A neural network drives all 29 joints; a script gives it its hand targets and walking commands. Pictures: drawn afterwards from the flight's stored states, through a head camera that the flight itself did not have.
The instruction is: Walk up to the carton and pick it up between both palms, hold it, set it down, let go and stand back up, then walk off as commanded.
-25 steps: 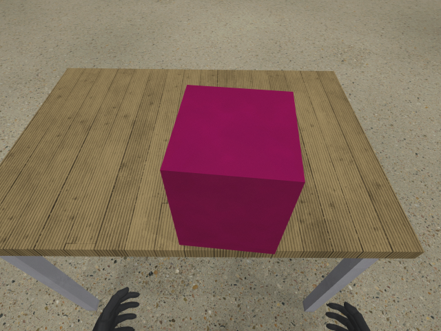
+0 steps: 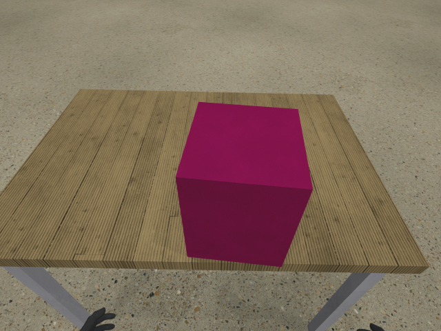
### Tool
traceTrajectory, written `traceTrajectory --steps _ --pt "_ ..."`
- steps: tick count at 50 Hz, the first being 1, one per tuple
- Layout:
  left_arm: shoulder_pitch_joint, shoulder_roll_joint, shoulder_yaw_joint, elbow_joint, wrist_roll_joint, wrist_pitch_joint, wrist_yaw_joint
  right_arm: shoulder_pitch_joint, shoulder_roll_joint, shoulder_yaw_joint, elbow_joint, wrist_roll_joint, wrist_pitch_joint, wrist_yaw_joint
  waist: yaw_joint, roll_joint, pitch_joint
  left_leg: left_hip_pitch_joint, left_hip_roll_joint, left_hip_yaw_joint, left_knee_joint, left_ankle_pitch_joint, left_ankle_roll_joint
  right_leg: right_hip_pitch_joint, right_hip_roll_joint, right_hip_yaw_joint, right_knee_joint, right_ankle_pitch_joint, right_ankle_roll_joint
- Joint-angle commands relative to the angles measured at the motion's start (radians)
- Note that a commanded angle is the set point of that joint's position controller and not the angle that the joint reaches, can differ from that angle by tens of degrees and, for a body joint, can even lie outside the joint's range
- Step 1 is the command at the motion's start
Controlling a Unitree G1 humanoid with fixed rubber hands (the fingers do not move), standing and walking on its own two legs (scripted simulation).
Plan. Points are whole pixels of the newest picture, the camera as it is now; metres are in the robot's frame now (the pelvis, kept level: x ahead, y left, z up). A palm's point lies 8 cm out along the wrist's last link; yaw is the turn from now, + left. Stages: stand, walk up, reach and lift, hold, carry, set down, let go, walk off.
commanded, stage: stand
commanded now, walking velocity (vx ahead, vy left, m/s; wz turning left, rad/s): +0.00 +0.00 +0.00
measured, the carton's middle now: (240, 185) +0.40 -0.01 +0.06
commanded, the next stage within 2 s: walk off in 1.08 s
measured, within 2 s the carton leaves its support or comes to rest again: neither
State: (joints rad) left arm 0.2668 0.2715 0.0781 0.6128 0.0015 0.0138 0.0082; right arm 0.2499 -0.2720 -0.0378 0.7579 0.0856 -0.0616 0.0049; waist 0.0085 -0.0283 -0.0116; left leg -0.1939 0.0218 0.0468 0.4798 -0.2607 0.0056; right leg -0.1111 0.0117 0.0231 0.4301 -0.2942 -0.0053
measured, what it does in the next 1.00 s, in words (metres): stands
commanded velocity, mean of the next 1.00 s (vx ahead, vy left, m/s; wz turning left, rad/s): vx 0.00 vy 0.00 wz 0.00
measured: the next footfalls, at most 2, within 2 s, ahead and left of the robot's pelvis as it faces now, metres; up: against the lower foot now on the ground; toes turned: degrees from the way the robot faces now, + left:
none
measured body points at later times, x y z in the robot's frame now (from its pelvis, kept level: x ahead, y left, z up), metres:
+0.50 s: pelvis -0.02 +0.01 +0.00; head -0.04 +0.02 +0.45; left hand +0.10 +0.28 -0.11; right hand +0.10 -0.27 -0.09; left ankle +0.00 +0.11 -0.74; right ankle -0.04 -0.12 -0.74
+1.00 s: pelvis -0.03 +0.00 +0.00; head -0.06 +0.02 +0.45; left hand +0.07 +0.28 -0.12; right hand +0.07 -0.27 -0.10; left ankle +0.00 +0.11 -0.74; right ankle -0.04 -0.12 -0.74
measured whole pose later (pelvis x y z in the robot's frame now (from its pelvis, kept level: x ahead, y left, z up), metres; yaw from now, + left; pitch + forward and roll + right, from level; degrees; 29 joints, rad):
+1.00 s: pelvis -0.03 +0.00 +0.00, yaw +0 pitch -4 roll -1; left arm 0.27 0.28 0.07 0.77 0.00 -0.01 -0.02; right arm 0.25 -0.27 -0.04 0.83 0.08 -0.05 0.00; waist 0.01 -0.02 0.01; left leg -0.19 0.02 0.05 0.47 -0.21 0.01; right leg -0.11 0.01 0.02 0.43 -0.25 0.00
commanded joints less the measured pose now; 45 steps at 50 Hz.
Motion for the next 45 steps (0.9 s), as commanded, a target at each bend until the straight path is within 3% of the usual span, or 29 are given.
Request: traceTrajectory --steps 1,2,3,4,5,6,7,8,10,12,13,16,18,19,20,21,24,26,27,28,29,31,32,35,36,40,41,42,45 --pt "-0.006 0.237 0.047 0.003 0.040 -0.064 -0.007 -0.064 -0.253 -0.050 -0.073 -0.130 -0.010 -0.020 -0.001 0.116 -0.093 0.072 0.099 -0.105 -0.037 0.390 0.050 -0.034 -0.107 0.058 -0.038 0.284 -0.033" --pt "-0.041 0.216 0.050 0.019 0.049 -0.066 -0.010 -0.065 -0.260 -0.055 -0.055 -0.140 -0.011 -0.023 0.006 0.113 -0.065 0.069 0.102 -0.103 -0.045 0.380 0.049 -0.050 -0.102 0.053 -0.044 0.253 -0.033" --pt "-0.042 0.224 0.047 0.002 0.047 -0.067 -0.014 -0.064 -0.278 -0.060 -0.066 -0.134 -0.009 -0.018 -0.003 0.147 -0.066 0.063 0.098 -0.100 -0.044 0.387 0.051 -0.049 -0.105 0.060 -0.047 0.277 -0.037" --pt "-0.037 0.230 0.054 0.023 0.047 -0.064 -0.012 -0.051 -0.244 -0.049 -0.058 -0.135 -0.009 -0.019 -0.014 0.090 -0.038 0.044 0.105 -0.105 -0.054 0.322 0.055 -0.051 -0.118 0.065 -0.050 0.267 -0.041" --pt "-0.039 0.252 0.060 0.026 0.046 -0.061 -0.014 -0.052 -0.248 -0.046 -0.060 -0.131 -0.006 -0.018 -0.013 0.081 -0.087 0.057 0.106 -0.096 -0.047 0.305 0.050 -0.018 -0.113 0.060 -0.054 0.282 -0.035" --pt "-0.035 0.229 0.052 0.028 0.043 -0.064 -0.009 -0.086 -0.270 -0.050 -0.061 -0.132 -0.012 -0.018 0.004 0.119 -0.051 0.012 0.106 -0.118 -0.068 0.274 0.055 -0.029 -0.115 0.066 -0.058 0.255 -0.039" --pt "-0.039 0.249 0.055 0.037 0.042 -0.063 -0.008 -0.067 -0.255 -0.043 -0.051 -0.130 -0.010 -0.025 -0.005 0.096 -0.018 0.035 0.100 -0.111 -0.082 0.275 0.053 -0.059 -0.117 0.071 -0.068 0.219 -0.039" --pt "-0.023 0.219 0.049 0.042 0.047 -0.069 -0.011 -0.075 -0.273 -0.053 -0.055 -0.137 -0.011 -0.029 0.002 0.157 -0.028 0.029 0.116 -0.136 -0.102 0.287 0.056 -0.044 -0.107 0.062 -0.045 0.216 -0.036" --pt "-0.039 0.241 0.051 0.045 0.043 -0.067 -0.010 -0.082 -0.263 -0.045 -0.053 -0.140 -0.013 -0.023 -0.005 0.124 -0.041 0.034 0.103 -0.119 -0.082 0.229 0.057 -0.042 -0.111 0.080 -0.061 0.188 -0.039" --pt "-0.030 0.221 0.040 0.060 0.038 -0.068 -0.012 -0.061 -0.243 -0.041 -0.061 -0.127 -0.012 -0.020 -0.005 0.139 -0.033 0.012 0.105 -0.111 -0.077 0.261 0.061 -0.025 -0.118 0.091 -0.066 0.246 -0.043" --pt "-0.026 0.241 0.045 0.066 0.035 -0.076 -0.014 -0.076 -0.241 -0.035 -0.048 -0.126 -0.015 -0.017 -0.004 0.106 -0.048 0.035 0.100 -0.114 -0.076 0.284 0.059 -0.025 -0.117 0.093 -0.058 0.250 -0.044" --pt "-0.035 0.232 0.044 0.076 0.038 -0.069 -0.015 -0.065 -0.257 -0.043 -0.043 -0.137 -0.020 -0.025 0.006 0.116 0.024 0.013 0.116 -0.135 -0.103 0.246 0.066 -0.073 -0.118 0.079 -0.068 0.151 -0.042" --pt "-0.030 0.245 0.048 0.093 0.045 -0.071 -0.013 -0.074 -0.248 -0.038 -0.038 -0.135 -0.016 -0.023 0.001 0.109 -0.017 0.031 0.107 -0.125 -0.093 0.193 0.055 -0.055 -0.119 0.092 -0.085 0.166 -0.047" --pt "-0.046 0.243 0.045 0.080 0.037 -0.072 -0.009 -0.066 -0.252 -0.037 -0.037 -0.126 -0.016 -0.022 -0.014 0.120 0.008 0.002 0.098 -0.124 -0.112 0.178 0.049 -0.048 -0.121 0.092 -0.082 0.186 -0.043" --pt "-0.038 0.235 0.043 0.080 0.042 -0.072 -0.012 -0.087 -0.255 -0.040 -0.038 -0.129 -0.017 -0.020 -0.005 0.142 0.012 -0.021 0.115 -0.127 -0.112 0.194 0.056 -0.037 -0.123 0.087 -0.066 0.207 -0.051" --pt "-0.034 0.244 0.044 0.089 0.041 -0.071 -0.011 -0.094 -0.255 -0.044 -0.040 -0.130 -0.018 -0.021 0.002 0.087 0.014 -0.009 0.116 -0.147 -0.125 0.175 0.059 -0.045 -0.113 0.074 -0.062 0.150 -0.048" --pt "-0.030 0.221 0.035 0.101 0.040 -0.072 -0.015 -0.099 -0.250 -0.039 -0.039 -0.133 -0.019 -0.021 0.008 0.170 0.015 -0.013 0.101 -0.119 -0.118 0.169 0.054 -0.046 -0.113 0.089 -0.080 0.182 -0.040" --pt "-0.018 0.237 0.041 0.116 0.037 -0.072 -0.021 -0.067 -0.255 -0.037 -0.024 -0.129 -0.017 -0.017 -0.018 0.141 0.011 -0.009 0.097 -0.121 -0.115 0.095 0.044 -0.052 -0.110 0.081 -0.093 0.147 -0.044" --pt "-0.027 0.245 0.039 0.123 0.038 -0.074 -0.019 -0.072 -0.255 -0.036 -0.023 -0.137 -0.017 -0.020 -0.005 0.142 0.032 -0.029 0.100 -0.139 -0.143 0.101 0.052 -0.056 -0.107 0.081 -0.079 0.159 -0.039" --pt "-0.030 0.249 0.039 0.119 0.040 -0.070 -0.018 -0.082 -0.251 -0.033 -0.022 -0.134 -0.021 -0.017 -0.007 0.107 0.042 -0.024 0.101 -0.130 -0.125 0.140 0.050 -0.053 -0.113 0.078 -0.078 0.142 -0.035" --pt "-0.019 0.249 0.048 0.126 0.033 -0.074 -0.015 -0.061 -0.265 -0.038 -0.013 -0.133 -0.018 -0.019 -0.012 0.130 0.043 -0.022 0.093 -0.135 -0.121 0.135 0.052 -0.071 -0.110 0.085 -0.096 0.130 -0.041" --pt "-0.024 0.253 0.047 0.127 0.035 -0.073 -0.013 -0.062 -0.251 -0.037 -0.004 -0.133 -0.020 -0.020 -0.009 0.097 0.039 -0.004 0.108 -0.152 -0.125 0.141 0.055 -0.074 -0.110 0.085 -0.083 0.117 -0.042" --pt "-0.043 0.227 0.038 0.124 0.034 -0.070 -0.020 -0.079 -0.279 -0.042 0.002 -0.135 -0.015 -0.024 -0.003 0.159 0.054 -0.023 0.105 -0.144 -0.135 0.116 0.047 -0.069 -0.113 0.081 -0.093 0.113 -0.039" --pt "-0.038 0.243 0.040 0.135 0.029 -0.075 -0.018 -0.082 -0.270 -0.039 0.001 -0.126 -0.013 -0.023 -0.011 0.108 0.025 -0.016 0.102 -0.141 -0.136 0.070 0.049 -0.068 -0.112 0.085 -0.105 0.111 -0.042" --pt "-0.035 0.244 0.037 0.144 0.030 -0.067 -0.020 -0.081 -0.289 -0.045 0.019 -0.136 -0.017 -0.023 -0.004 0.142 0.081 -0.034 0.094 -0.125 -0.140 0.064 0.046 -0.068 -0.113 0.089 -0.113 0.116 -0.036" --pt "-0.049 0.258 0.045 0.150 0.034 -0.077 -0.014 -0.100 -0.273 -0.049 0.015 -0.133 -0.016 -0.023 -0.008 0.100 0.040 0.000 0.108 -0.154 -0.143 0.139 0.059 -0.074 -0.117 0.086 -0.091 0.130 -0.045" --pt "-0.064 0.239 0.035 0.146 0.034 -0.071 -0.015 -0.121 -0.277 -0.044 0.011 -0.134 -0.019 -0.019 -0.001 0.140 0.040 -0.003 0.100 -0.125 -0.132 0.143 0.049 -0.060 -0.114 0.094 -0.099 0.151 -0.043" --pt "-0.053 0.256 0.041 0.151 0.025 -0.070 -0.015 -0.100 -0.266 -0.041 0.021 -0.129 -0.015 -0.021 -0.014 0.138 0.051 -0.011 0.099 -0.133 -0.144 0.141 0.050 -0.070 -0.118 0.091 -0.089 0.149 -0.047" --pt "-0.051 0.245 0.039 0.160 0.032 -0.067 -0.015 -0.119 -0.249 -0.032 0.007 -0.132 -0.019 -0.022 0.001 0.137 0.072 -0.045 0.106 -0.153 -0.154 0.091 0.048 -0.061 -0.113 0.090 -0.085 0.106 -0.045"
